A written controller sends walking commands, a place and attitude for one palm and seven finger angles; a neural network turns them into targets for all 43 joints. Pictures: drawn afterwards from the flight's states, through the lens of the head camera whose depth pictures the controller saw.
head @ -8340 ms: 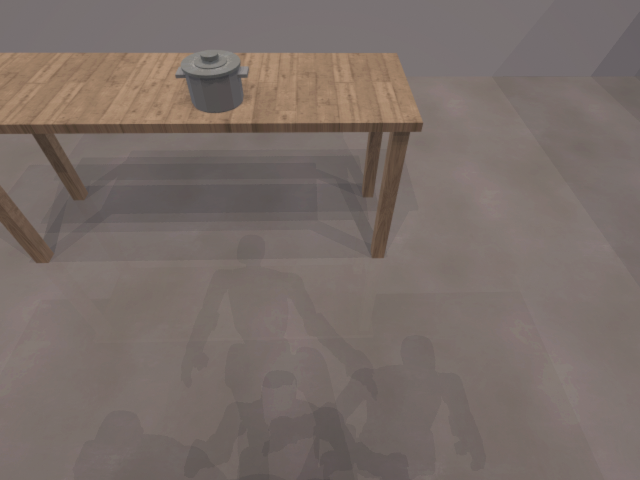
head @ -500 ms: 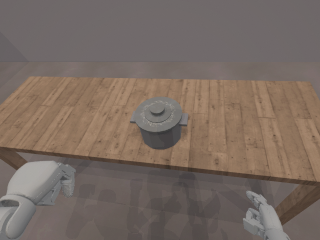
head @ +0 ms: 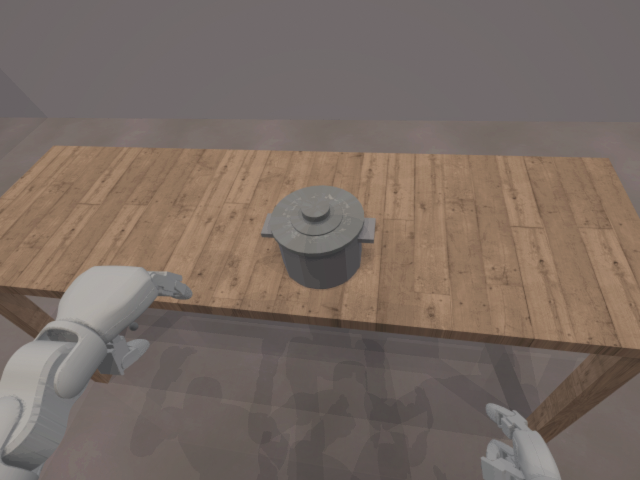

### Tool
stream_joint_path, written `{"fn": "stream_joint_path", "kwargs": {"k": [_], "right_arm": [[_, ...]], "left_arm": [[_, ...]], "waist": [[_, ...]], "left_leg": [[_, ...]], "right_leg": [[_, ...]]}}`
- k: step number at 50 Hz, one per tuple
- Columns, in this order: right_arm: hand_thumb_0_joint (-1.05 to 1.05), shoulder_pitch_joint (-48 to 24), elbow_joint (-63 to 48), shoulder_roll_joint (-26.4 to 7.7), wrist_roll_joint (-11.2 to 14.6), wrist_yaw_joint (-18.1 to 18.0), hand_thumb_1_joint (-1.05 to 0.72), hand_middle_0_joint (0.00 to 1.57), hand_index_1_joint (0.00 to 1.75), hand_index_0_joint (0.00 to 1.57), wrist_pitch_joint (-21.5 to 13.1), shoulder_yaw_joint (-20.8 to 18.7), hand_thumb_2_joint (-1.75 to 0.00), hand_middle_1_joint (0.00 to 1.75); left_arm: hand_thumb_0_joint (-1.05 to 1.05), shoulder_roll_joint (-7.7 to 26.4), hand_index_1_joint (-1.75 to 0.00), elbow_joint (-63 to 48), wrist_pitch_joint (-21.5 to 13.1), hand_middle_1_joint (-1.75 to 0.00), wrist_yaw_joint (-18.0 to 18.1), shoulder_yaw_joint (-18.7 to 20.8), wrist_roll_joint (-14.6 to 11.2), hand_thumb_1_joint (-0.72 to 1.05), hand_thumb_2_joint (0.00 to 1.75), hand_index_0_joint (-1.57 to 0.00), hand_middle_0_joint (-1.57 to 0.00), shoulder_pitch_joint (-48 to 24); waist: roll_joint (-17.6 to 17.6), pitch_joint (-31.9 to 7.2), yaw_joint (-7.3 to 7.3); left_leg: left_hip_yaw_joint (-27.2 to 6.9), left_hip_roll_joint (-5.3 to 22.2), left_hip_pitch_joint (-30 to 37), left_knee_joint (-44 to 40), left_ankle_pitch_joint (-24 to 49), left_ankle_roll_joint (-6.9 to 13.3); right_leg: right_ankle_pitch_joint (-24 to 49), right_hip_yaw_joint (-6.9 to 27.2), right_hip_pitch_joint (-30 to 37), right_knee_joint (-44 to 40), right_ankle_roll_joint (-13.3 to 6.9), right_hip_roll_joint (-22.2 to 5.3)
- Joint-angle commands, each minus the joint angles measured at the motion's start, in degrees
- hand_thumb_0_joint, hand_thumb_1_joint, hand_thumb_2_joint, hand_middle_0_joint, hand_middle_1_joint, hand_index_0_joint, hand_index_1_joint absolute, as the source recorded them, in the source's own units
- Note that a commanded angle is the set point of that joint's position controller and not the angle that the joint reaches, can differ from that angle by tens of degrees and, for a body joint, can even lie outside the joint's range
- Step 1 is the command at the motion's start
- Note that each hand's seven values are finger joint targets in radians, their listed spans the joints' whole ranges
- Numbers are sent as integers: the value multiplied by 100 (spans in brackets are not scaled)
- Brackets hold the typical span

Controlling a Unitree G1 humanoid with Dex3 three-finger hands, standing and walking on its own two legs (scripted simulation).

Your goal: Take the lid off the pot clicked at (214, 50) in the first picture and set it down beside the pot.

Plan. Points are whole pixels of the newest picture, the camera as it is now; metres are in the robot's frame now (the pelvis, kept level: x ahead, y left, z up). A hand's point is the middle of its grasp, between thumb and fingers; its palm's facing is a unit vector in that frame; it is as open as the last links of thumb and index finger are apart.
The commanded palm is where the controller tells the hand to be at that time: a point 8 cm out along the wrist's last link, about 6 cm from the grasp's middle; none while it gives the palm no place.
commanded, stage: reach forward and open the fingers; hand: left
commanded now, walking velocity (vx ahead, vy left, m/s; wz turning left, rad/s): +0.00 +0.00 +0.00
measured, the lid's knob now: (315, 209) +0.53 +0.07 +0.01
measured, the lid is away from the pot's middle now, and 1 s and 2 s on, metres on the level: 0.00 0.00 0.00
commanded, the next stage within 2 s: move the open hand above the knob in 0.20 s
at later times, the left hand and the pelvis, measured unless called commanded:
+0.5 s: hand (168, 286) +0.32 +0.23 +0.08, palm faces -0.28 -0.03 -0.96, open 10.1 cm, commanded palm +0.31 +0.22 +0.14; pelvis +0.01 +0.00 +0.00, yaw +1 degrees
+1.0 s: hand (220, 250) +0.38 +0.18 +0.08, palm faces -0.27 -0.02 -0.96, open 10.1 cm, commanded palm +0.38 +0.17 +0.14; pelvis +0.02 +0.00 +0.00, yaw +0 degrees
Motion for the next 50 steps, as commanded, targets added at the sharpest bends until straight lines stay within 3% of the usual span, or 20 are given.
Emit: {"fn": "stream_joint_path", "kwargs": {"k": [1, 4, 6, 8, 9, 13, 14, 16, 19, 23, 27, 28, 29, 32, 33, 39, 43, 45, 48, 50], "right_arm": [[0, -767, -913, -641, -2, -6, -90, 20, 30, 20, -233, -237, -90, 30], [0, -848, -962, -610, 7, 31, -90, 20, 30, 20, -219, -201, -90, 30], [0, -775, -925, -653, 20, 5, -90, 20, 30, 20, -184, -209, -90, 30], [0, -846, -978, -638, 45, 13, -90, 20, 30, 20, -199, -207, -90, 30], [0, -843, -930, -611, 17, -9, -90, 20, 30, 20, -194, -174, -90, 30], [0, -781, -912, -641, 59, 9, -90, 20, 30, 20, -161, -200, -90, 30], [0, -779, -882, -632, 49, -1, -90, 20, 30, 20, -122, -165, -90, 30], [0, -853, -856, -722, 78, -2, -90, 20, 30, 20, -111, -178, -90, 30], [0, -909, -953, -651, 60, -10, -90, 20, 30, 20, -166, -143, -90, 30], [0, -760, -903, -666, 73, -11, -90, 20, 30, 20, -214, -175, -90, 30], [0, -672, -838, -676, 98, 47, -90, 20, 30, 20, -139, -176, -90, 30], [0, -706, -869, -681, 119, 96, -90, 20, 30, 20, -135, -192, -90, 30], [0, -748, -894, -642, 97, 97, -90, 20, 30, 20, -122, -154, -90, 30], [0, -697, -822, -666, 116, 66, -90, 20, 30, 20, -69, -162, -90, 30], [0, -727, -837, -674, 135, 82, -90, 20, 30, 20, -73, -179, -90, 30], [0, -740, -817, -598, 150, 58, -90, 20, 30, 20, -45, -135, -90, 30], [0, -686, -778, -644, 185, 104, -90, 20, 30, 20, -31, -159, -90, 30], [0, -694, -775, -611, 191, 98, -90, 20, 30, 20, 13, -145, -90, 30], [0, -680, -732, -641, 203, 82, -90, 20, 30, 20, 44, -156, -90, 30], [0, -643, -706, -601, 192, 60, -90, 20, 30, 20, 59, -149, -90, 30]], "left_arm": [[0, 1321, -8, -648, 110, -8, 226, 856, 22, -25, 131, -81, -81, -1314], [0, 1258, -8, -842, 153, -8, 177, 666, 42, -26, 131, -81, -81, -1824], [0, 1262, -8, -526, 208, -8, 163, 649, 42, -26, 132, -81, -81, -1865], [0, 1450, -8, -617, 229, -8, 186, 826, 106, -26, 132, -82, -82, -2006], [0, 1372, -8, -689, 197, -8, 153, 639, 128, -26, 132, -82, -82, -2376], [0, 1366, -8, -183, 295, -8, 146, 730, 143, -26, 132, -82, -82, -2240], [0, 1167, -8, -21, 317, -8, 86, 455, 138, -26, 133, -82, -82, -2441], [0, 1191, -8, 334, 540, -8, -17, 300, 93, -26, 133, -82, -82, -2590], [0, 1283, -8, -229, 601, -8, -195, 210, 108, -26, 133, -82, -82, -3322], [0, 1443, -8, -11, 514, -8, -255, 451, 135, -26, 133, -82, -82, -3264], [0, 942, -8, 341, 515, -8, -265, 5, 94, -26, 133, -82, -82, -3194], [0, 1080, -8, 235, 550, -8, -234, 154, 144, -26, 133, -82, -82, -3282], [0, 912, -8, 202, 552, -8, -244, -64, 154, -26, 133, -82, -82, -3461], [0, 971, -8, 389, 656, -8, -133, -78, 234, -26, 133, -82, -82, -3817], [0, 1169, -8, 394, 695, -8, -87, 131, 257, -26, 133, -82, -82, -3857], [0, 805, -8, 578, 818, -8, -66, -319, 292, -26, 133, -82, -82, -4423], [0, 798, -8, 949, 915, -8, -51, -248, 271, -26, 133, -82, -82, -4209], [0, 458, -8, 968, 959, -8, -83, -660, 290, -26, 133, -82, -82, -4557], [0, 650, -8, 962, 1041, -8, -41, -549, 357, -26, 133, -82, -82, -5119], [0, 491, -8, 789, 1033, -8, -28, -773, 368, -26, 133, -82, -82, -5545]], "waist": [[-298, -1010, 36], [-211, -1237, -12], [-299, -1074, -29], [-322, -1251, -13], [-170, -1422, -47], [-390, -1205, -46], [-409, -1200, -87], [-339, -1156, -135], [-282, -1707, -145], [-434, -1692, -138], [-456, -1512, -174], [-540, -1595, -169], [-529, -1740, -155], [-475, -1687, -184], [-511, -1733, -174], [-549, -2147, -200], [-700, -1933, -219], [-664, -1858, -276], [-579, -1981, -302], [-479, -2249, -334]], "left_leg": [[-549, 133, -342, -545, 1091, -33], [-549, 119, -291, -555, 1080, -37], [-568, 132, -345, -572, 969, -34], [-559, 137, -278, -487, 1041, -13], [-549, 102, -239, -546, 1093, -26], [-557, 131, -283, -464, 1139, -24], [-500, 88, -353, -532, 1097, -27], [-525, 56, -431, -522, 1000, -31], [-490, -10, -246, -446, 1255, 28], [-534, 22, -179, -326, 1543, 40], [-454, 1, -254, -333, 1707, 12], [-487, 35, -252, -293, 1661, 8], [-444, -14, -274, -344, 1765, 14], [-455, -19, -288, -314, 1638, 9], [-456, 6, -314, -269, 1504, 22], [-407, -61, -291, -253, 1693, 31], [-417, -21, -409, -164, 1742, 14], [-413, -33, -394, -197, 1733, 13], [-440, -29, -344, -160, 1578, 19], [-487, -44, -178, -146, 1837, 13]], "right_leg": [[63, 315, 873, -139, -244, 232], [43, 333, 969, -110, -254, 219], [-21, 321, 865, -149, -247, 235], [87, 396, 985, -78, -266, 267], [70, 340, 1032, -90, -260, 222], [188, 369, 939, -76, -281, 268], [110, 315, 929, -107, -268, 242], [171, 327, 949, -39, -274, 225], [386, 371, 1231, 0, -268, 199], [734, 395, 1238, 46, -278, 232], [928, 322, 1090, 51, -257, 212], [902, 365, 1129, 104, -276, 231], [945, 337, 1252, 105, -264, 204], [901, 347, 1125, 127, -262, 210], [844, 425, 1159, 151, -280, 219], [1036, 410, 1346, 248, -261, 195], [1235, 427, 1233, 306, -263, 217], [1173, 372, 1093, 298, -249, 215], [1029, 413, 1027, 320, -277, 223], [1147, 363, 1040, 372, -274, 222]]}}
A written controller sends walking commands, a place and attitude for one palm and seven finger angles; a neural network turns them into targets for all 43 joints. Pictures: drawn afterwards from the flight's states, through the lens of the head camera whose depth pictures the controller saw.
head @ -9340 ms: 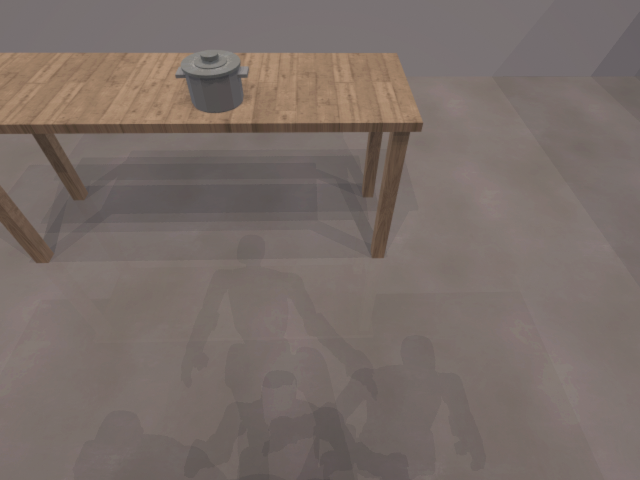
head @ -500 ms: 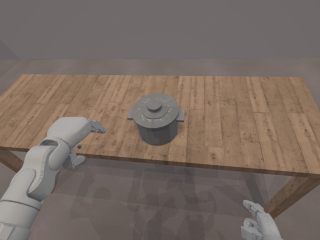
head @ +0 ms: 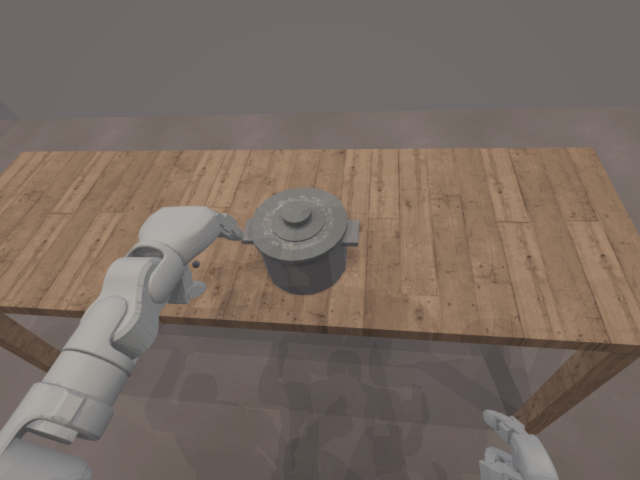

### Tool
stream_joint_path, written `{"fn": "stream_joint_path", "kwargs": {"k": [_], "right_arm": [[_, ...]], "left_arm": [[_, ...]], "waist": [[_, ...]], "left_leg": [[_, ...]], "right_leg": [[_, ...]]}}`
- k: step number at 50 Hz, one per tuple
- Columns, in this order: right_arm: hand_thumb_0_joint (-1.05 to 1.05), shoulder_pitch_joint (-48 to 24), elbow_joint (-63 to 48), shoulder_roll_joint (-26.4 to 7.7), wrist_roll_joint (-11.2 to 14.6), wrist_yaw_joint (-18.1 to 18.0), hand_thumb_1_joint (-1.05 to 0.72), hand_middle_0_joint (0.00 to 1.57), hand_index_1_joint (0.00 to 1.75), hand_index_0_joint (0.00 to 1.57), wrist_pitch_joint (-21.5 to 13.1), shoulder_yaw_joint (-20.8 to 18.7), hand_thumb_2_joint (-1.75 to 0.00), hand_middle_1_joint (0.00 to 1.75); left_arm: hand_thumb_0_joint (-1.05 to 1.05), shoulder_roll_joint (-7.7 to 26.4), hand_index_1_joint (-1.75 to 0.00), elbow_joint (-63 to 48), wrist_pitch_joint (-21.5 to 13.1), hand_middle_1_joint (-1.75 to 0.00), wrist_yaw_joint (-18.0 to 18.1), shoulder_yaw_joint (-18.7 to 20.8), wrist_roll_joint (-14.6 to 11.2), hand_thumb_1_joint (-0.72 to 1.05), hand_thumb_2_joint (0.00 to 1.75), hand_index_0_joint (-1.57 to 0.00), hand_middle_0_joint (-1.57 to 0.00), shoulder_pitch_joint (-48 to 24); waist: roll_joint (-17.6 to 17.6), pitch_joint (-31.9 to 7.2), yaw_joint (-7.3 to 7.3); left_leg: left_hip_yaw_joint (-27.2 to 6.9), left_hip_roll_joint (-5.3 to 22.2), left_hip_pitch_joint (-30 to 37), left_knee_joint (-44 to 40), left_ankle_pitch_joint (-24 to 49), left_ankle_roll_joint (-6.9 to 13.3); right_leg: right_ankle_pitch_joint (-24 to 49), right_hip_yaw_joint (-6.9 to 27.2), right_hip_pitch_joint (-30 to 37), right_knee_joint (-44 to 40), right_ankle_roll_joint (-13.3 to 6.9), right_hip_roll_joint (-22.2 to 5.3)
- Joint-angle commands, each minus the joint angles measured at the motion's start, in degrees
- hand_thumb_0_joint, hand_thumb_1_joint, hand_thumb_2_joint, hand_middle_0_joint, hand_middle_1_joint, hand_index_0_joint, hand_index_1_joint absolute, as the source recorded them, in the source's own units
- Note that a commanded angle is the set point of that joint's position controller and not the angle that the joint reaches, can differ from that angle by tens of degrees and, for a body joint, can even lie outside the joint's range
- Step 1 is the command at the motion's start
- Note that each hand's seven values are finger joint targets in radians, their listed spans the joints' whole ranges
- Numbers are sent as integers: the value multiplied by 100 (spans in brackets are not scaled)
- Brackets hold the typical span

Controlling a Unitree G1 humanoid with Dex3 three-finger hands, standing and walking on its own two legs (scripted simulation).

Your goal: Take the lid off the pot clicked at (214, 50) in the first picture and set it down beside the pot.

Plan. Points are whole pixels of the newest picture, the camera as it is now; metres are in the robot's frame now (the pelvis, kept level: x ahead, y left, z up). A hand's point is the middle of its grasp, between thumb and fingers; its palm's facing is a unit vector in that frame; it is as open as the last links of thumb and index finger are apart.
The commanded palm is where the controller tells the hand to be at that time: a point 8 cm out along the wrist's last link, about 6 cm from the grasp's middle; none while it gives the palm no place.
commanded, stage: move the open hand above the knob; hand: left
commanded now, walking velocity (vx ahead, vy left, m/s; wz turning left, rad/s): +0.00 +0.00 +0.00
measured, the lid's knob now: (296, 213) +0.51 +0.08 +0.01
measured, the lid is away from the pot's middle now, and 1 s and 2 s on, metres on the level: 0.00 0.00 0.00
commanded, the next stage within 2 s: lower the open fingers around the knob in 1.66 s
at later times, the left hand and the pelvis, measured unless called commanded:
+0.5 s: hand (247, 221) +0.43 +0.13 +0.08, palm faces -0.28 -0.02 -0.96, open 10.1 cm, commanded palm +0.43 +0.13 +0.15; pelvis +0.01 +0.00 +0.00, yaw -1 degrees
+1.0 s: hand (290, 187) +0.49 +0.07 +0.09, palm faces -0.29 -0.02 -0.96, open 10.1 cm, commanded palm +0.48 +0.08 +0.15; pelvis +0.01 +0.00 -0.01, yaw -2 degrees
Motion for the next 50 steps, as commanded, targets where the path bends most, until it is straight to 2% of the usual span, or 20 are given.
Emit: {"fn": "stream_joint_path", "kwargs": {"k": [1, 3, 6, 9, 11, 13, 15, 18, 21, 28, 30, 34, 36, 38, 39, 40, 43, 45, 48, 50], "right_arm": [[0, -541, -792, -528, -22, -35, -90, 20, 30, 20, -242, -227, -90, 30], [0, -483, -757, -559, -1, 5, -90, 20, 30, 20, -244, -230, -90, 30], [0, -441, -640, -554, 41, 11, -90, 20, 30, 20, -136, -204, -90, 30], [0, -516, -711, -508, 14, 4, -90, 20, 30, 20, -125, -212, -90, 30], [0, -420, -634, -511, 14, -7, -90, 20, 30, 20, -119, -200, -90, 30], [0, -313, -529, -590, 33, -27, -90, 20, 30, 20, -76, -209, -90, 30], [0, -355, -563, -507, 37, -22, -90, 20, 30, 20, -56, -211, -90, 30], [0, -253, -551, -556, 8, -8, -90, 20, 30, 20, -53, -242, -90, 30], [0, -199, -460, -506, 27, -6, -90, 20, 30, 20, -16, -249, -90, 30], [0, 7, -274, -567, -6, -82, -90, 20, 30, 20, 18, -269, -90, 30], [0, 40, -230, -520, -7, -117, -90, 20, 30, 20, 12, -269, -90, 30], [0, 190, -153, -538, -55, -139, -90, 20, 30, 20, -34, -294, -90, 30], [0, 235, -46, -536, -31, -151, -90, 20, 30, 20, -12, -278, -90, 30], [0, 347, 75, -599, -32, -185, -90, 20, 30, 20, 12, -290, -90, 30], [0, 348, 57, -581, -44, -200, -90, 20, 30, 20, -20, -304, -90, 30], [0, 366, 29, -524, -59, -210, -90, 20, 30, 20, -86, -307, -90, 30], [0, 581, 194, -627, -95, -288, -90, 20, 30, 20, -95, -308, -90, 30], [0, 576, 188, -539, -86, -289, -90, 20, 30, 20, -150, -303, -90, 30], [0, 665, 227, -615, -125, -228, -90, 20, 30, 20, -131, -314, -90, 30], [0, 595, 169, -591, -125, -204, -90, 20, 30, 20, -130, -311, -90, 30]], "left_arm": [[0, 1034, -8, -1095, 40, -8, 289, 591, 81, -26, 133, -82, -82, -2622], [0, 1185, -8, -806, 73, -8, 342, 816, 92, -26, 133, -82, -82, -2441], [0, 655, -8, -96, 246, -8, 374, 318, 129, -26, 133, -82, -82, -2778], [0, 696, -8, -477, 308, -8, 394, 261, 188, -26, 133, -82, -82, -3533], [0, 622, -8, -42, 357, -8, 423, 238, 176, -26, 133, -82, -82, -3545], [0, 935, -8, 458, 387, -8, 464, 567, 197, -26, 133, -82, -82, -3585], [0, 321, -8, 468, 427, -8, 431, 4, 193, -26, 133, -82, -82, -3947], [0, 654, -8, 549, 420, -8, 455, 348, 188, -26, 133, -82, -82, -4060], [0, 136, -8, 884, 468, -8, 432, -90, 201, -26, 133, -82, -82, -4282], [0, 456, -8, 1470, 508, -8, 544, 223, 245, -26, 133, -82, -82, -5006], [0, 55, -8, 1549, 534, -8, 541, -144, 252, -26, 133, -82, -82, -5400], [0, 147, -8, 1783, 522, -8, 573, 6, 238, -26, 133, -82, -82, -5568], [0, -297, -8, 2380, 584, -8, 558, -323, 245, -26, 133, -82, -82, -5579], [0, -206, -8, 2655, 601, -8, 587, -243, 248, -26, 133, -82, -82, -6000], [0, -163, -8, 2308, 551, -8, 613, -270, 253, -26, 133, -82, -82, -6463], [0, -434, -8, 2370, 537, -8, 616, -454, 219, -26, 133, -82, -82, -6529], [0, 201, -8, 2943, 560, -8, 706, 141, 236, -26, 133, -82, -82, -6511], [0, -318, -8, 2811, 541, -8, 746, -323, 315, -26, 133, -82, -82, -6863], [0, -154, -8, 3483, 680, -8, 811, 6, 337, -26, 133, -82, -82, -6185], [0, -350, -8, 3258, 720, -8, 805, -175, 319, -26, 133, -82, -82, -6331]], "waist": [[-389, -2082, -62], [-542, -2058, -30], [-807, -1698, -130], [-588, -2316, -103], [-538, -2168, -145], [-839, -2042, -139], [-716, -2104, -201], [-770, -2404, -161], [-750, -2233, -266], [-985, -2410, -300], [-838, -2478, -383], [-824, -2781, -377], [-896, -2414, -472], [-1084, -2323, -541], [-810, -2610, -560], [-620, -2762, -580], [-1143, -2798, -561], [-765, -2966, -648], [-1045, -2816, -519], [-974, -2927, -523]], "left_leg": [[-455, -43, 129, -184, 2163, 37], [-469, -11, 84, -135, 2179, 14], [-402, -13, -192, -185, 1811, -5], [-422, -51, 8, -145, 1961, 39], [-463, -43, 9, -78, 2117, 10], [-399, -15, -216, -89, 1850, 12], [-401, -43, -168, -87, 1920, 24], [-418, -37, -107, 10, 2155, 39], [-376, -22, -111, 19, 2216, 32], [-329, -34, -293, 54, 2055, 78], [-301, -49, -265, 29, 1996, 85], [-327, -44, -148, 97, 2304, 92], [-270, -41, -321, 88, 2107, 72], [-279, -31, -452, 78, 1871, 75], [-279, -33, -281, 53, 1874, 80], [-298, -61, -170, 123, 1990, 93], [-289, -38, -457, 112, 1955, 107], [-294, -28, -266, 117, 2166, 89], [-304, 18, -390, 149, 2441, 60], [-248, 18, -413, 104, 2402, 73]], "right_leg": [[1526, 356, 1342, 102, -270, 240], [1527, 361, 1314, 139, -279, 269], [1334, 306, 1081, 121, -252, 270], [1405, 355, 1286, 213, -277, 238], [1513, 312, 1121, 265, -290, 266], [1445, 334, 1158, 239, -277, 273], [1503, 314, 1079, 271, -277, 257], [1714, 351, 1206, 337, -282, 263], [1738, 308, 961, 347, -263, 268], [1843, 361, 1062, 368, -260, 272], [1841, 367, 1000, 376, -256, 263], [2038, 381, 1045, 426, -253, 273], [1915, 343, 770, 408, -247, 287], [1755, 338, 659, 398, -251, 303], [1745, 367, 700, 415, -249, 290], [1802, 389, 658, 448, -260, 286], [1970, 420, 907, 436, -236, 293], [2039, 407, 738, 475, -246, 291], [2091, 363, 708, 502, -249, 326], [2179, 382, 811, 493, -226, 298]]}}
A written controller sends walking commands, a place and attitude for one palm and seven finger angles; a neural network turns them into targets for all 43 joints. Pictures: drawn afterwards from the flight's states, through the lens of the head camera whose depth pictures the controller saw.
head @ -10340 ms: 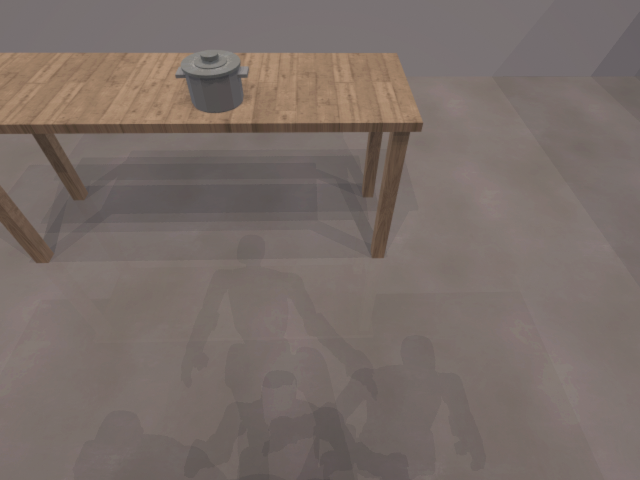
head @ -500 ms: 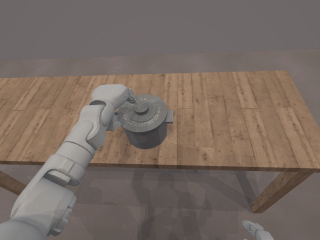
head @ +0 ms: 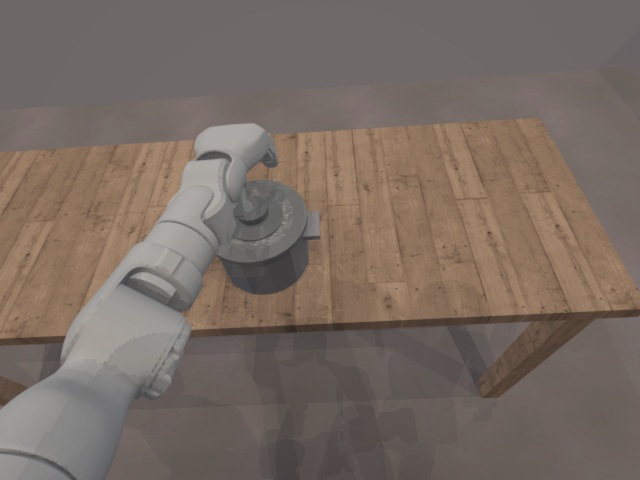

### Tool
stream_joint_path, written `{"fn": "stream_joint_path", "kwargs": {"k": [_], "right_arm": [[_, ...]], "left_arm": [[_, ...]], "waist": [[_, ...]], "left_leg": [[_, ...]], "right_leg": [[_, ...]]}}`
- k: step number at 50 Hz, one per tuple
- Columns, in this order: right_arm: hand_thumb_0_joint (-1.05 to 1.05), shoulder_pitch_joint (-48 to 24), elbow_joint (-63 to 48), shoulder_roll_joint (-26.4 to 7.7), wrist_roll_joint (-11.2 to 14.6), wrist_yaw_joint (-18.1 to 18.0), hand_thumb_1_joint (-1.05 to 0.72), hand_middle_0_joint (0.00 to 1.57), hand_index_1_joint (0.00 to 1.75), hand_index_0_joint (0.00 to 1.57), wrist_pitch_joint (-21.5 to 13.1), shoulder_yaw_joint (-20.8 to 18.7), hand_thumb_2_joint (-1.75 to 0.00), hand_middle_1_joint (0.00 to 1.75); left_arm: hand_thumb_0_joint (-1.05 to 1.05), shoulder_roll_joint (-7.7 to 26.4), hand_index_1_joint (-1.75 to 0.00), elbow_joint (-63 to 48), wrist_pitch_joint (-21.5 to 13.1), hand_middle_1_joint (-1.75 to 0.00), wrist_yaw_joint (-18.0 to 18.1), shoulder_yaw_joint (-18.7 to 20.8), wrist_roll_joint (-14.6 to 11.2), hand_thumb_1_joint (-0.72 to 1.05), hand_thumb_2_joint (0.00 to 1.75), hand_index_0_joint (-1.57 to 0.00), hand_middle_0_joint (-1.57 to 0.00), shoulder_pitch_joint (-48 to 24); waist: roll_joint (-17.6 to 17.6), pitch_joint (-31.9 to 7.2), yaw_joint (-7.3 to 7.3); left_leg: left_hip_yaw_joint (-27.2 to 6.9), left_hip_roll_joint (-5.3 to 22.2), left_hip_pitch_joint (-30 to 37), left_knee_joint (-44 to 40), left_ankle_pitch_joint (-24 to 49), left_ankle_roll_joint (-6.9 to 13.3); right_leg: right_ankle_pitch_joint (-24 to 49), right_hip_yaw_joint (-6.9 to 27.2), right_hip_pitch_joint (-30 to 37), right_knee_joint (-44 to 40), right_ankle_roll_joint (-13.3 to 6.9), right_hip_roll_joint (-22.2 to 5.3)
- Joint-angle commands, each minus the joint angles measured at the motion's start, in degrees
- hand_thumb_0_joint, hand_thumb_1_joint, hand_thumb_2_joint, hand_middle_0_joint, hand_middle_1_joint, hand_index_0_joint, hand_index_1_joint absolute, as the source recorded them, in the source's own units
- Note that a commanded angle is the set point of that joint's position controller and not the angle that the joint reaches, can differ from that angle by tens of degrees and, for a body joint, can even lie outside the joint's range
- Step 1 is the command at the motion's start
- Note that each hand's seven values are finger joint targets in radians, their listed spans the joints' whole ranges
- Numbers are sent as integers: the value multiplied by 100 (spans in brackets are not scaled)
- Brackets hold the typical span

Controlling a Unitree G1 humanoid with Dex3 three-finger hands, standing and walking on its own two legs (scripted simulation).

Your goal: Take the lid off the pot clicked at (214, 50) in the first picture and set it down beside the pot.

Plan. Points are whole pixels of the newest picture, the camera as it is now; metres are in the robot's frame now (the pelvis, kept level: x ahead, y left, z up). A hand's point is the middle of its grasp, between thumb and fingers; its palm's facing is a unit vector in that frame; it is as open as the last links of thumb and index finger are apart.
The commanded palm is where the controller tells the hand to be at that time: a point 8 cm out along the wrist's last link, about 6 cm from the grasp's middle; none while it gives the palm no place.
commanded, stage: move the open hand above the knob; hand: left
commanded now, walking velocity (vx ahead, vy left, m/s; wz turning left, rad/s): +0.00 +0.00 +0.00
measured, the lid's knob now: (252, 210) +0.50 +0.09 +0.02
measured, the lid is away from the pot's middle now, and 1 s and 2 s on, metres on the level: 0.00 0.00 0.00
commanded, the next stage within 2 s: lower the open fingers around the knob in 0.66 s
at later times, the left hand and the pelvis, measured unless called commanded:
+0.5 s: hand (232, 192) +0.47 +0.10 +0.09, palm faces -0.32 -0.03 -0.95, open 10.1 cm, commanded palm +0.47 +0.10 +0.15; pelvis +0.00 +0.00 +0.00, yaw +0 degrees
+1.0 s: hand (248, 192) +0.48 +0.08 +0.07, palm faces -0.34 -0.04 -0.94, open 10.1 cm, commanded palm +0.47 +0.09 +0.13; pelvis +0.01 +0.00 +0.00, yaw -1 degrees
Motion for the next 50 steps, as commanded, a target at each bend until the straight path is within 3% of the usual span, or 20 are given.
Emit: {"fn": "stream_joint_path", "kwargs": {"k": [1, 3, 5, 8, 9, 14, 16, 19, 22, 25, 27, 28, 30, 33, 35, 38, 43, 45, 48, 50], "right_arm": [[0, 6, -579, -669, -44, 17, -90, 20, 30, 20, -162, -225, -90, 30], [0, 30, -593, -726, -50, -22, -90, 20, 30, 20, -147, -215, -90, 30], [0, 1, -638, -653, -31, -46, -90, 20, 30, 20, -180, -212, -90, 30], [0, 23, -611, -702, -14, -94, -90, 20, 30, 20, -197, -211, -90, 30], [0, -30, -664, -645, -14, -100, -90, 20, 30, 20, -237, -195, -90, 30], [0, 28, -625, -661, -9, -111, -90, 20, 30, 20, -270, -214, -90, 30], [0, 16, -560, -648, 11, -101, -90, 20, 30, 20, -268, -233, -90, 30], [0, 21, -562, -666, -2, -107, -90, 20, 30, 20, -293, -236, -90, 30], [0, 29, -496, -674, 12, -116, -90, 20, 30, 20, -260, -214, -90, 30], [0, -20, -499, -641, 19, -100, -90, 20, 30, 20, -277, -211, -90, 30], [0, -16, -478, -638, 10, -79, -90, 20, 30, 20, -285, -225, -90, 30], [0, 8, -442, -678, 9, -78, -90, 20, 30, 20, -262, -228, -90, 30], [0, -26, -467, -643, 2, -71, -90, 20, 30, 20, -280, -219, -90, 30], [0, 17, -408, -704, -5, -82, -90, 20, 30, 20, -240, -195, -90, 30], [0, 9, -472, -652, -18, -84, -90, 20, 30, 20, -283, -205, -90, 30], [0, 46, -455, -681, -47, -68, -90, 20, 30, 20, -249, -204, -90, 30], [0, 24, -498, -710, -23, -58, -90, 20, 30, 20, -189, -198, -90, 30], [0, 37, -575, -651, -43, -65, -90, 20, 30, 20, -252, -232, -90, 30], [0, 162, -499, -673, -74, -84, -90, 20, 30, 20, -231, -246, -90, 30], [0, 143, -510, -619, -58, -67, -90, 20, 30, 20, -239, -246, -90, 30]], "left_arm": [[0, 918, -8, -890, 116, -8, 231, 315, 94, -26, 133, -82, -82, -2640], [0, 1450, -8, -830, 126, -8, 248, 731, 132, -26, 133, -82, -82, -2582], [0, 1274, -8, -1085, 115, -8, 244, 521, 160, -26, 133, -82, -82, -2826], [0, 1588, -8, -1056, 126, -8, 238, 756, 140, -26, 133, -82, -82, -2829], [0, 1282, -8, -1207, 94, -8, 209, 467, 103, -26, 133, -82, -82, -2952], [0, 1279, -8, -1329, -28, -8, 115, 444, 83, -26, 133, -82, -82, -2917], [0, 958, -8, -1104, -14, -8, 80, 227, 78, -26, 133, -82, -82, -2759], [0, 1100, -8, -1338, -103, -8, 83, 346, -17, -26, 133, -82, -82, -3016], [0, 1105, -8, -1059, -82, -8, 110, 336, 70, -26, 133, -82, -82, -2890], [0, 817, -8, -1084, -76, -8, 161, 110, 62, -26, 133, -82, -82, -3126], [0, 709, -8, -963, -27, -8, 190, 95, 19, -26, 133, -82, -82, -3043], [0, 772, -8, -911, -16, -8, 191, 163, -5, -26, 133, -82, -82, -3045], [0, 699, -8, -1034, -12, -8, 224, 83, 25, -26, 133, -82, -82, -3224], [0, 916, -8, -661, 108, -8, 274, 299, 58, -26, 133, -82, -82, -3123], [0, 822, -8, -1007, 75, -8, 303, 202, 82, -26, 133, -82, -82, -3395], [0, 1103, -8, -806, 135, -8, 318, 480, 130, -26, 133, -82, -82, -3102], [0, 773, -8, -503, 232, -8, 208, 249, 104, -26, 133, -82, -82, -2796], [0, 774, -8, -1158, 46, -8, 191, 188, 66, -26, 133, -82, -82, -3154], [0, 1175, -8, -957, -44, -8, 244, 564, 137, -26, 133, -82, -82, -2777], [0, 1020, -8, -1066, -70, -8, 334, 438, 183, -26, 133, -82, -82, -2706]], "waist": [[-747, -2529, 21], [-1014, -2553, 66], [-872, -2620, 22], [-978, -2568, 33], [-807, -2631, -12], [-694, -2653, -31], [-742, -2400, -80], [-739, -2539, -72], [-805, -2373, -75], [-569, -2357, -122], [-646, -2364, -118], [-789, -2363, -134], [-609, -2499, -126], [-889, -2305, -116], [-623, -2614, -112], [-814, -2681, -41], [-1061, -2384, -102], [-631, -2823, -101], [-778, -2759, -25], [-767, -2791, -8]], "left_leg": [[-443, 28, 476, -152, 2598, 40], [-417, 16, 287, -169, 2449, 69], [-393, 8, 341, -214, 2403, 96], [-358, 0, 248, -251, 2220, 109], [-368, -20, 346, -280, 2184, 111], [-380, -1, 562, -235, 2317, 106], [-387, 24, 615, -197, 2275, 94], [-413, 4, 687, -173, 2296, 94], [-430, 16, 597, -175, 2230, 69], [-480, 25, 722, -156, 2254, 34], [-496, 42, 791, -109, 2418, 21], [-505, 45, 730, -103, 2389, 17], [-514, 45, 823, -95, 2485, 4], [-503, 44, 525, -132, 2280, 6], [-510, 46, 723, -119, 2490, 7], [-509, 63, 650, -79, 2818, 12], [-410, 46, 318, -134, 2428, 52], [-454, 42, 695, -84, 2705, 67], [-455, 66, 643, -51, 2928, 63], [-452, 72, 636, -75, 2924, 59]], "right_leg": [[2353, 159, 1803, 113, -269, 297], [2434, 187, 2053, 88, -266, 300], [2455, 207, 2086, 61, -255, 287], [2412, 244, 2196, 2, -246, 280], [2363, 239, 2146, -3, -239, 274], [2333, 210, 1986, -21, -244, 283], [2166, 160, 1687, -28, -248, 303], [2193, 173, 1733, -6, -248, 301], [2093, 155, 1620, 10, -264, 308], [1939, 121, 1386, 45, -283, 315], [1972, 111, 1333, 73, -276, 323], [1974, 105, 1338, 64, -274, 329], [2018, 114, 1343, 106, -276, 322], [1975, 110, 1401, 93, -285, 335], [2107, 125, 1460, 137, -282, 322], [2378, 147, 1666, 141, -280, 324], [2301, 129, 1651, 87, -262, 329], [2403, 174, 1700, 105, -257, 314], [2545, 161, 1768, 95, -273, 332], [2550, 156, 1806, 98, -267, 334]]}}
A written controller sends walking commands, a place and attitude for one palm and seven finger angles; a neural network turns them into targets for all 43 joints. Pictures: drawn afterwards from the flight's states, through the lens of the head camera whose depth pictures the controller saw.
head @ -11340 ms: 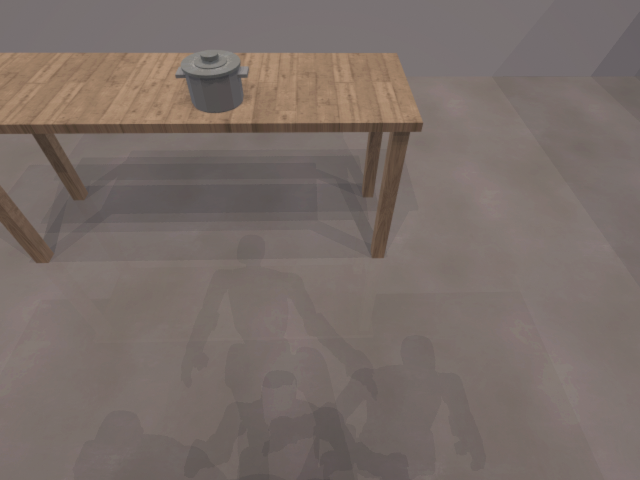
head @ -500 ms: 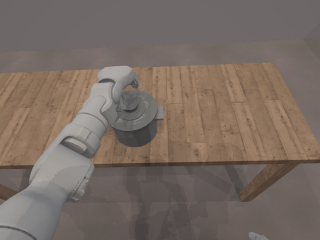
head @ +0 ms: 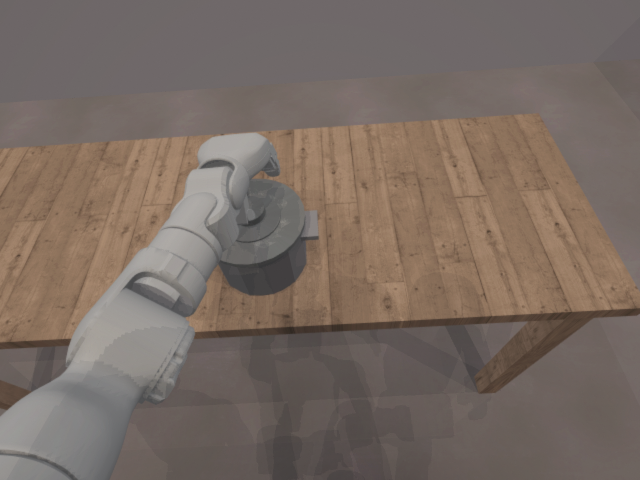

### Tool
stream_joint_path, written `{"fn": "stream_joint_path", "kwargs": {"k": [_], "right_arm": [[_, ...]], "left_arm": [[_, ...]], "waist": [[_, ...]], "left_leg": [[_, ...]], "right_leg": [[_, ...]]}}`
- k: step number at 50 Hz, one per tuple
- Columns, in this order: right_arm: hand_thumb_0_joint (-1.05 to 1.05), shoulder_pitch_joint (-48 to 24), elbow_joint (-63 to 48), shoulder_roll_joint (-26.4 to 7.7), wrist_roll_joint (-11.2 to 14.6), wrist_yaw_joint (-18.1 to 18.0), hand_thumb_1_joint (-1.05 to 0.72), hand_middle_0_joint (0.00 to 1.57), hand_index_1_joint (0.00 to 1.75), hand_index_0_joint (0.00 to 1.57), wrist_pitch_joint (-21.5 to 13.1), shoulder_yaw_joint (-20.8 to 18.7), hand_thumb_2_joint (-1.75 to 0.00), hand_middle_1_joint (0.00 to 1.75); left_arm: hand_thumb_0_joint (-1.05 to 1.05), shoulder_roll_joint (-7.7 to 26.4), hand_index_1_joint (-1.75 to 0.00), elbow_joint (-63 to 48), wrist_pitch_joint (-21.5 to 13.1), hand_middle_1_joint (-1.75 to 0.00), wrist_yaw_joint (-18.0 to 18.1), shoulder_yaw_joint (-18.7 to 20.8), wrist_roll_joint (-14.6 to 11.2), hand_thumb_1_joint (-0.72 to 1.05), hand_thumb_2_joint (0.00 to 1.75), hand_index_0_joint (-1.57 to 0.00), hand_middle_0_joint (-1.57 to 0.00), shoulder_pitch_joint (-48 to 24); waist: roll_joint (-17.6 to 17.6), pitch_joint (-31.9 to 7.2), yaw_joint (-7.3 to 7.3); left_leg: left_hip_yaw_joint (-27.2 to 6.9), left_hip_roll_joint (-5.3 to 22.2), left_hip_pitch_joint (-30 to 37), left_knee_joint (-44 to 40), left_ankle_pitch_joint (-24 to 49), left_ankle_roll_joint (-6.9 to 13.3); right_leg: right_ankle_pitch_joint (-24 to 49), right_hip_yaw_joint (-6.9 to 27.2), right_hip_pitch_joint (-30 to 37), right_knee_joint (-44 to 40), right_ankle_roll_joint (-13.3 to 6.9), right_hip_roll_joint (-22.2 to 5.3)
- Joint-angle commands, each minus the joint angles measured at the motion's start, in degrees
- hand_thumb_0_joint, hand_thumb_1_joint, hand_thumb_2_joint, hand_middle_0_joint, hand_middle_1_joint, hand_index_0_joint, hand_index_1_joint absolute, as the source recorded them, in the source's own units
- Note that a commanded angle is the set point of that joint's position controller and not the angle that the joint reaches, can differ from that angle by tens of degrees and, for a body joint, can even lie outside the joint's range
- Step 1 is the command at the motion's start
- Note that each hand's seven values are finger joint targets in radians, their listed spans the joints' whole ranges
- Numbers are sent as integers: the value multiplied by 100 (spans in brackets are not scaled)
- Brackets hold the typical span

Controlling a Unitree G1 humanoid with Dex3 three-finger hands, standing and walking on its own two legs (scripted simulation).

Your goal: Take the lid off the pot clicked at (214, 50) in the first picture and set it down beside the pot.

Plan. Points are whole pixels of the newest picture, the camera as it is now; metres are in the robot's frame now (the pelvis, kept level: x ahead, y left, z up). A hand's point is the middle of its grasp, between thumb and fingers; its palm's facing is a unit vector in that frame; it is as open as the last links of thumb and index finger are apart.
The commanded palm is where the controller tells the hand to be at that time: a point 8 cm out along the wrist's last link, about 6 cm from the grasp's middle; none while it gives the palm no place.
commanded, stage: lower the open fingers around the knob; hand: left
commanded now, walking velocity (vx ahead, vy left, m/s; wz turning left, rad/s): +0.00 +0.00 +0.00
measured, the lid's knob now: (248, 210) +0.49 +0.09 +0.02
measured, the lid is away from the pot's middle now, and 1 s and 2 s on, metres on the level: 0.00 0.00 0.00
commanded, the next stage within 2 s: close the fingers and squeeze the knob in 0.98 s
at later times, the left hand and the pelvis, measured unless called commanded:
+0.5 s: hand (241, 212) +0.47 +0.09 +0.04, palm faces -0.36 -0.03 -0.93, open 10.1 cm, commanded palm +0.47 +0.09 +0.10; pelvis +0.00 +0.00 +0.00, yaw +0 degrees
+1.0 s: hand (242, 208) +0.47 +0.09 +0.04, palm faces -0.36 -0.03 -0.93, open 10.1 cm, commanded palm +0.47 +0.10 +0.10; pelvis -0.01 +0.00 -0.01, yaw -1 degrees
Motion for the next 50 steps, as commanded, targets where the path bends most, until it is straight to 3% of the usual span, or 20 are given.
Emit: {"fn": "stream_joint_path", "kwargs": {"k": [1, 6, 9, 12, 14, 16, 20, 22, 24, 26, 28, 31, 33, 40, 42, 43, 44, 46, 48, 50], "right_arm": [[0, 37, -504, -687, -21, -17, -90, 20, 30, 20, -154, -253, -90, 30], [0, 29, -442, -738, 10, -43, -90, 20, 30, 20, -125, -264, -90, 30], [0, 64, -454, -696, 9, -82, -90, 20, 30, 20, -187, -278, -90, 30], [0, 92, -398, -736, -2, -102, -90, 20, 30, 20, -162, -261, -90, 30], [0, 38, -457, -725, -8, -84, -90, 20, 30, 20, -160, -263, -90, 30], [0, 23, -407, -744, 14, -56, -90, 20, 30, 20, -107, -260, -90, 30], [0, 95, -432, -753, -2, -107, -90, 20, 30, 20, -127, -273, -90, 30], [0, 173, -355, -742, -1, -132, -90, 20, 30, 20, -124, -282, -90, 30], [0, 208, -352, -805, 13, -123, -90, 20, 30, 20, -93, -263, -90, 30], [0, 189, -367, -786, 20, -109, -90, 20, 30, 20, -115, -275, -90, 30], [0, 256, -338, -814, -12, -115, -90, 20, 30, 20, -117, -290, -90, 30], [0, 271, -377, -769, -3, -90, -90, 20, 30, 20, -100, -296, -90, 30], [0, 315, -346, -823, -10, -92, -90, 20, 30, 20, -83, -313, -90, 30], [0, 347, -386, -833, -6, -92, -90, 20, 30, 20, -102, -302, -90, 30], [0, 352, -356, -826, 19, -80, -90, 20, 30, 20, -91, -306, -90, 30], [0, 385, -333, -845, 16, -83, -90, 20, 30, 20, -94, -326, -90, 30], [0, 418, -350, -869, 7, -93, -90, 20, 30, 20, -100, -308, -90, 30], [0, 383, -358, -812, -1, -98, -90, 20, 30, 20, -125, -294, -90, 30], [0, 414, -331, -868, 9, -90, -90, 20, 30, 20, -105, -316, -90, 30], [0, 375, -396, -806, -9, -85, -90, 20, 30, 20, -125, -321, -90, 30]], "left_arm": [[0, 855, -8, -962, -34, -8, 357, 197, 177, -26, 133, -82, -82, -2632], [0, 917, -8, -952, 27, -8, 440, 229, 86, -26, 133, -82, -82, -2853], [0, 993, -8, -1347, -112, -8, 473, 218, 111, -26, 133, -82, -82, -3261], [0, 1137, -8, -807, -56, -8, 524, 417, 143, -26, 133, -82, -82, -2754], [0, 1061, -8, -922, -85, -8, 543, 372, 132, -26, 133, -82, -82, -2675], [0, 527, -8, -493, -10, -8, 503, -33, 160, -26, 133, -82, -82, -2426], [0, 980, -8, -781, -160, -8, 519, 311, 42, -26, 133, -82, -82, -2843], [0, 859, -8, -552, -176, -8, 543, 176, 159, -26, 133, -82, -82, -2821], [0, 975, -8, -232, -128, -8, 563, 306, 166, -26, 133, -82, -82, -2512], [0, 701, -8, -380, -139, -8, 579, 78, 99, -26, 133, -82, -82, -2803], [0, 1108, -8, -340, -160, -8, 604, 436, 138, -26, 133, -82, -82, -2738], [0, 791, -8, -298, -144, -8, 560, 170, 179, -26, 133, -82, -82, -2549], [0, 928, -8, -174, -136, -8, 567, 316, 149, -26, 133, -82, -82, -2552], [0, 1111, -8, -162, -163, -8, 554, 420, 158, -26, 133, -82, -82, -2403], [0, 741, -8, -111, -143, -8, 527, 102, 161, -26, 133, -82, -82, -2487], [0, 817, -8, -60, -149, -8, 537, 205, 135, -26, 133, -82, -82, -2511], [0, 1197, -8, -216, -176, -8, 574, 459, 143, -26, 133, -82, -82, -2629], [0, 844, -8, -96, -149, -8, 580, 217, 102, -26, 133, -82, -82, -2528], [0, 992, -8, -26, -143, -8, 566, 353, 126, -26, 133, -82, -82, -2422], [0, 1008, -8, -391, -208, -8, 595, 330, 149, -26, 133, -82, -82, -2589]], "waist": [[-810, -2520, -25], [-832, -2437, -114], [-485, -2762, -138], [-817, -2559, -102], [-711, -2651, -65], [-871, -2222, -183], [-663, -2570, -195], [-728, -2469, -285], [-945, -2301, -254], [-737, -2267, -332], [-648, -2511, -227], [-573, -2530, -246], [-891, -2410, -281], [-756, -2388, -218], [-715, -2171, -310], [-832, -2143, -315], [-789, -2317, -260], [-686, -2276, -299], [-900, -2251, -274], [-605, -2599, -224]], "left_leg": [[-457, 56, 651, -54, 2859, 30], [-373, 9, 495, -54, 2356, 50], [-435, 15, 748, -4, 2517, 46], [-402, 22, 479, -6, 2424, 36], [-385, 15, 460, -8, 2480, 31], [-382, 44, 369, 15, 2374, 19], [-373, -6, 403, 74, 2203, 49], [-374, 14, 373, 121, 2221, 47], [-366, 15, 128, 96, 2048, 35], [-376, 17, 169, 97, 1910, 33], [-387, 19, 232, 151, 2118, 32], [-383, 29, 276, 170, 2312, 19], [-404, 45, 157, 171, 2232, 40], [-352, 26, 54, 97, 1951, 50], [-371, 50, 91, 90, 1887, 34], [-368, 56, 48, 114, 1890, 48], [-373, 47, 60, 85, 1852, 49], [-358, 26, 73, 97, 1874, 45], [-371, 55, 28, 114, 1934, 44], [-377, 43, 266, 125, 2130, 39]], "right_leg": [[2448, 79, 1720, 159, -290, 302], [2285, 109, 1675, 153, -292, 312], [2328, 142, 1680, 184, -304, 301], [2355, 130, 1744, 201, -297, 305], [2446, 148, 1817, 209, -301, 291], [2215, 63, 1407, 197, -295, 321], [2200, 150, 1570, 238, -295, 304], [2165, 127, 1420, 261, -296, 322], [2037, 117, 1401, 255, -293, 337], [1891, 104, 1229, 246, -287, 329], [2012, 131, 1363, 303, -317, 327], [2124, 104, 1317, 303, -313, 336], [2081, 100, 1311, 273, -303, 354], [1915, 130, 1394, 247, -307, 344], [1740, 67, 1098, 234, -309, 359], [1736, 78, 1103, 224, -308, 364], [1745, 112, 1257, 234, -302, 361], [1783, 89, 1190, 249, -303, 356], [1808, 86, 1207, 252, -307, 364], [1929, 123, 1309, 274, -305, 349]]}}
